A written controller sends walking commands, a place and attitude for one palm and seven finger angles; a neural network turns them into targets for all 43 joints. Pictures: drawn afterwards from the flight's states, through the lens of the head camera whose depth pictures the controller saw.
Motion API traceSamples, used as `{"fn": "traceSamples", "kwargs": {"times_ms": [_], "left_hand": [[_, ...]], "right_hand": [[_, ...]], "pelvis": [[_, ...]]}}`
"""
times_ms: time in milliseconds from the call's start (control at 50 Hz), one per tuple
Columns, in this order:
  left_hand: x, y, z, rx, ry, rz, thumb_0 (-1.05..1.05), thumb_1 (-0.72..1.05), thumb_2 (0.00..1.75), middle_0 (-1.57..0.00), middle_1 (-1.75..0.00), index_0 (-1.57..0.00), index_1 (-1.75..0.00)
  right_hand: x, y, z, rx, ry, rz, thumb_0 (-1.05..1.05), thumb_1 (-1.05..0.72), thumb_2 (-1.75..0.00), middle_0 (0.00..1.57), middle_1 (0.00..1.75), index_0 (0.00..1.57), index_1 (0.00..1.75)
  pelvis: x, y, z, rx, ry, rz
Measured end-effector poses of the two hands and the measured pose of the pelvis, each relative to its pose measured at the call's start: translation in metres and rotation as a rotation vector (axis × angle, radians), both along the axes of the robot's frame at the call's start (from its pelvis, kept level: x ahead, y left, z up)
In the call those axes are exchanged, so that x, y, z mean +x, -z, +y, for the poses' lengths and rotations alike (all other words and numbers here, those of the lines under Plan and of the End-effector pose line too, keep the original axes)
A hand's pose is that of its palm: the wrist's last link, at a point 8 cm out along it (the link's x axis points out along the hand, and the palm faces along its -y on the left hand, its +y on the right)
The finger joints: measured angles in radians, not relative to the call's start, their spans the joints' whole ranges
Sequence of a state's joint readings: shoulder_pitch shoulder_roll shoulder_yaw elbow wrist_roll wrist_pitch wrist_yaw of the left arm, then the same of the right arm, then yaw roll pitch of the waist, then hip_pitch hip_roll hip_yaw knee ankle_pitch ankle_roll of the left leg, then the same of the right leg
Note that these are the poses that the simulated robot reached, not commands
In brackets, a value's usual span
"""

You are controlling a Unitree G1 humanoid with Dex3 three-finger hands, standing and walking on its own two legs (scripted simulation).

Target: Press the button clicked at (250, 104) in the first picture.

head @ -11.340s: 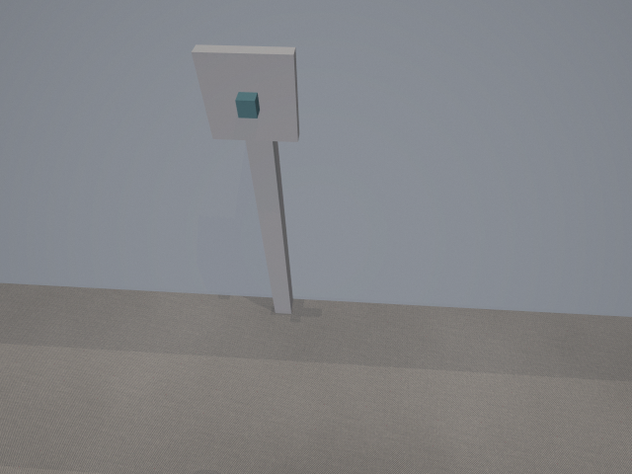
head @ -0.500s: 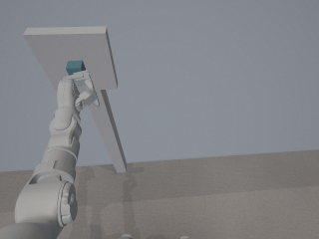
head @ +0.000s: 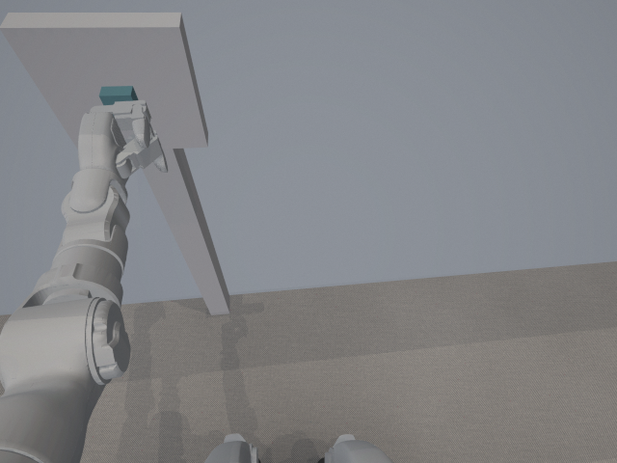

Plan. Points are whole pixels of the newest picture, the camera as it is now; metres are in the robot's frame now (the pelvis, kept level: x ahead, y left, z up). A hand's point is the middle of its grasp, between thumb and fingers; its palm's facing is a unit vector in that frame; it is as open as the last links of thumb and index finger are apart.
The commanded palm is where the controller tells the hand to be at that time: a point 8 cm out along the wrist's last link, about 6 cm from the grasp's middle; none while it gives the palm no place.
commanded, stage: press the button with the knuckle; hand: left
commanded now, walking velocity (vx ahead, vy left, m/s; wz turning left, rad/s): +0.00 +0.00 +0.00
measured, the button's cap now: (122, 98) +0.55 +0.20 +0.14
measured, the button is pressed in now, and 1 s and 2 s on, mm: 11 0 0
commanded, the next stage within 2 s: hold the button down briefly in 0.10 s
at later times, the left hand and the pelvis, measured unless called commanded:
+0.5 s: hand (155, 143) +0.50 +0.17 +0.11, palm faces +0.04 -1.00 -0.01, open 3.6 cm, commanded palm +0.50 +0.22 +0.11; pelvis -0.03 +0.01 -0.01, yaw +0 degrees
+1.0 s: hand (151, 158) +0.48 +0.17 +0.10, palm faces +0.07 -1.00 +0.02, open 3.3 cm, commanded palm +0.44 +0.22 +0.11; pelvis -0.01 +0.02 +0.00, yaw -1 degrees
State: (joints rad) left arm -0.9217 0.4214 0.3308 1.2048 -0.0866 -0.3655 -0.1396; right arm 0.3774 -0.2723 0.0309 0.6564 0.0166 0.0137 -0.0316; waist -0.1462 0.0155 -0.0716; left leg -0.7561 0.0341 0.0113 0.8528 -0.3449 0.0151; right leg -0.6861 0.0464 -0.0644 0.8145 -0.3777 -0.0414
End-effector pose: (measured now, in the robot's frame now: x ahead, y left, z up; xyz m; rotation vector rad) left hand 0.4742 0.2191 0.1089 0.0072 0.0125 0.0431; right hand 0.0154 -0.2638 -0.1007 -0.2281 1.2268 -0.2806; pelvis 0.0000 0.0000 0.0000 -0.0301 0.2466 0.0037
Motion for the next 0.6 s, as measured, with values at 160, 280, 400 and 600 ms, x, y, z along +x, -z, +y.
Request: {"fn": "traceSamples", "kwargs": {"times_ms": [160,280,400,600], "left_hand": [[0.002,0.0,0.002,-0.003,0.013,0.001,0.02,0.9,0.9,-1.3,-1.5,-1.56,-1.5],[0.002,0.0,0.001,-0.004,0.01,0.007,0.02,0.9,0.9,-1.3,-1.5,-1.56,-1.5],[0.001,0.0,0.001,-0.004,0.003,0.002,0.02,0.9,0.9,-1.3,-1.5,-1.55,-1.5],[0.002,0.001,0.002,0.001,0.007,-0.01,0.02,0.9,0.9,-1.3,-1.5,-1.56,-1.5]], "right_hand": [[-0.022,0.001,0.003,-0.013,0.012,0.033,0.01,-0.9,-0.89,0.21,0.3,0.21,0.3],[-0.037,0.0,0.007,-0.019,0.017,0.035,0.01,-0.9,-0.89,0.21,0.3,0.21,0.3],[-0.048,0.002,0.012,-0.019,0.016,0.037,0.01,-0.9,-0.89,0.21,0.3,0.21,0.3],[-0.056,0.002,0.019,-0.024,0.011,0.037,0.01,-0.9,-0.89,0.21,0.3,0.21,0.3]], "pelvis": [[-0.008,0.004,0.003,-0.009,-0.003,0.013],[-0.015,0.006,0.006,-0.015,-0.004,0.018],[-0.022,0.009,0.01,-0.017,-0.001,0.02],[-0.027,0.012,0.017,-0.019,0.002,0.03]]}}
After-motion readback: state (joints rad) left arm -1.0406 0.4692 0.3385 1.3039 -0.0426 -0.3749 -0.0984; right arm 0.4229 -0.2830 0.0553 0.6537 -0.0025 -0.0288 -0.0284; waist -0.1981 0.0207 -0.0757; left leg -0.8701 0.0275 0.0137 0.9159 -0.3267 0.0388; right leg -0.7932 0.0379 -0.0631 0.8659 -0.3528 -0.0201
